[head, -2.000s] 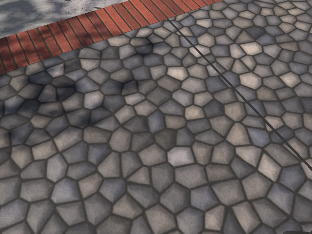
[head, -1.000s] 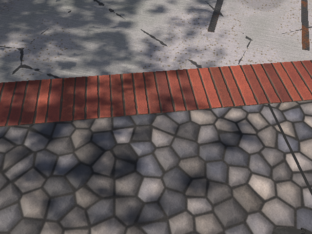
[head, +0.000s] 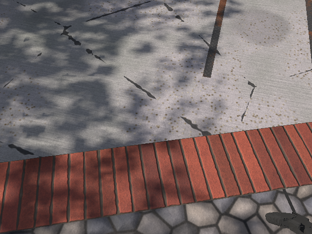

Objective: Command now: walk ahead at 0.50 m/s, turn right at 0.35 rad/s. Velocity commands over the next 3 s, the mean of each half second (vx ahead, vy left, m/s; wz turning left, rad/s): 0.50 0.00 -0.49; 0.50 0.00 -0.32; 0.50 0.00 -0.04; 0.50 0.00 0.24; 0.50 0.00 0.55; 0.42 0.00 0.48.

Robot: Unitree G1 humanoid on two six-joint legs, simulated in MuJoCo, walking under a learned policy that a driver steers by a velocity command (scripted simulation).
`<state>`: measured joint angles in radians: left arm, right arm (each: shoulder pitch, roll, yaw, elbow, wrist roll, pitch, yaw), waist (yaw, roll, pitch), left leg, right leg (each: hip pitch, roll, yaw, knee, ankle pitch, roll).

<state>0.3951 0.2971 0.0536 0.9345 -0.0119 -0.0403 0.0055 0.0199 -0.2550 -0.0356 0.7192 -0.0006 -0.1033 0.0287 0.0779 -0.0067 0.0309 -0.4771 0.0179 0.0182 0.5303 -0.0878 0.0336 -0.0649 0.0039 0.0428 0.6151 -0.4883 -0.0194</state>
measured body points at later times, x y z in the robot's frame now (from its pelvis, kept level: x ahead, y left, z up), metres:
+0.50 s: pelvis +0.27 -0.05 -0.01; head +0.29 -0.07 +0.44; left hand +0.51 +0.13 -0.10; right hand +0.20 -0.30 -0.15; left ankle +0.11 +0.12 -0.72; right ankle +0.36 -0.19 -0.72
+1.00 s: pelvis +0.58 -0.16 +0.00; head +0.60 -0.17 +0.44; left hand +0.64 +0.08 -0.14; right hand +0.70 -0.46 -0.09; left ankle +0.75 -0.13 -0.73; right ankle +0.36 -0.19 -0.72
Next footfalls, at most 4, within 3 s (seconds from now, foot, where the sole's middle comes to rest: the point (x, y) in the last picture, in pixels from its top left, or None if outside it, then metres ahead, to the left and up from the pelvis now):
0.50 right None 0.40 -0.20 -0.76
0.98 left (203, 164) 0.79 -0.14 -0.76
1.50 right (262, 143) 0.93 -0.44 -0.76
2.20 left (236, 95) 1.37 -0.38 -0.89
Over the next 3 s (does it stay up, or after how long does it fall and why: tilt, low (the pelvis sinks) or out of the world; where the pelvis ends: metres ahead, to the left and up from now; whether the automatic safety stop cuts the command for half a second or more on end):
stays up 1.60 -0.48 -0.12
